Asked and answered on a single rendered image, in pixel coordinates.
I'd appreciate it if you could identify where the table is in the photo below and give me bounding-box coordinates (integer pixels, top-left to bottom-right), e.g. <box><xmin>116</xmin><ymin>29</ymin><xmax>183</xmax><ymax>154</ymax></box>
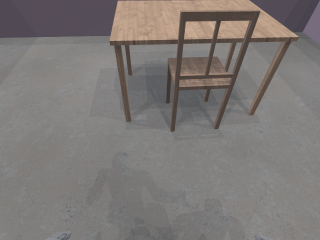
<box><xmin>109</xmin><ymin>0</ymin><xmax>299</xmax><ymax>122</ymax></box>

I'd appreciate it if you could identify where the chair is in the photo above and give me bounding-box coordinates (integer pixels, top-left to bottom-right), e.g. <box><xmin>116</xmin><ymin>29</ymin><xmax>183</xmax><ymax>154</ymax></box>
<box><xmin>166</xmin><ymin>9</ymin><xmax>261</xmax><ymax>132</ymax></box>

